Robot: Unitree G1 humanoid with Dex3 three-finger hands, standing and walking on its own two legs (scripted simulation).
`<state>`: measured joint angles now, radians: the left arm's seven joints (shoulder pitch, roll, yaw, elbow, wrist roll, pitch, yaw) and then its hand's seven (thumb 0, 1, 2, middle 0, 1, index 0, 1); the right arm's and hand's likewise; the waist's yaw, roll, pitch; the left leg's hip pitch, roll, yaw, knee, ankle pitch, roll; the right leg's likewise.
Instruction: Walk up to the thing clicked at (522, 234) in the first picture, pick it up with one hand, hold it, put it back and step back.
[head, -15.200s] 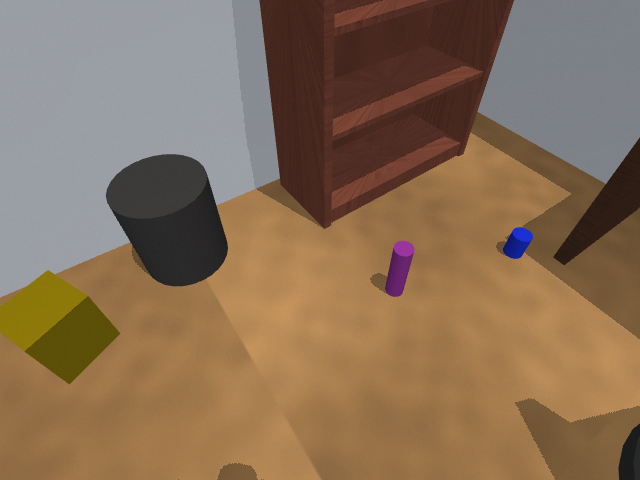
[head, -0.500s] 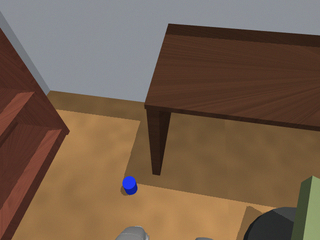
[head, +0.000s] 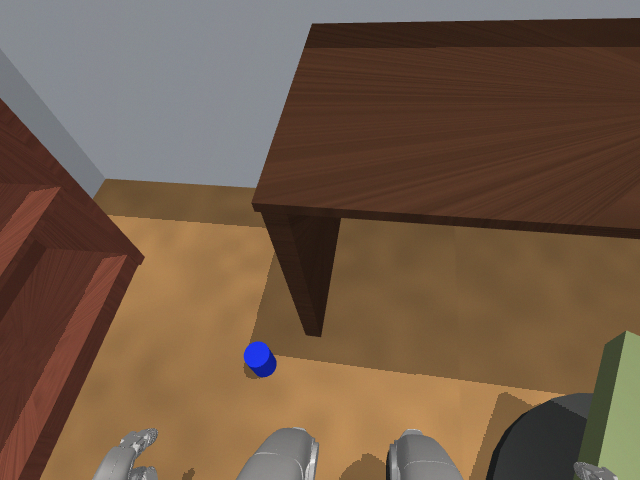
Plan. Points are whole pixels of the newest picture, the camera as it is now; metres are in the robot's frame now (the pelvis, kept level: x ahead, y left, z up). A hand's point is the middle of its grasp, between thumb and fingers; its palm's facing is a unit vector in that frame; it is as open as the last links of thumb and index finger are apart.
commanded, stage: walk up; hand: left
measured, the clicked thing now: (260, 359) +0.45 +0.30 -0.69
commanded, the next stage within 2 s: stand in 1.24 s
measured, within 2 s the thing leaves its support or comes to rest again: neither
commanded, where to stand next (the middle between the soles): +0.06 +0.02 m, yaw -2 degrees
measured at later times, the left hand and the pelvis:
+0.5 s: hand out of the picture +0.02 +0.28 -0.13, palm faces +0.02 -0.92 -0.40, open 7.4 cm; pelvis +0.00 +0.01 +0.01, yaw +2 degrees
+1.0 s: hand out of the picture +0.10 +0.30 -0.13, palm faces -0.06 -0.93 -0.36, open 7.4 cm; pelvis +0.02 +0.04 +0.02, yaw -1 degrees
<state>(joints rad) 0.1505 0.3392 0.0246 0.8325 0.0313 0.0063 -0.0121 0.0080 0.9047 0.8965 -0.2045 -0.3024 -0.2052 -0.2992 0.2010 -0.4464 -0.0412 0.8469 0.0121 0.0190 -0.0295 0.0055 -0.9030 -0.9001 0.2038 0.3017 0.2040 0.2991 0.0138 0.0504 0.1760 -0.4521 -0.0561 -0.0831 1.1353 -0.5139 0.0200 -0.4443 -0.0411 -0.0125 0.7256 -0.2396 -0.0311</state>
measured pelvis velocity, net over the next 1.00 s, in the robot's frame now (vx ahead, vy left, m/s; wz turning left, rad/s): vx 0.02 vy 0.04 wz -0.02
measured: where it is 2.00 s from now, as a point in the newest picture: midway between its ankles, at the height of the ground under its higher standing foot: outside the picture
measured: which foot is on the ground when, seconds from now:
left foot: up 0.00-0.14, down 0.16-1.00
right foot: down 0.00-1.00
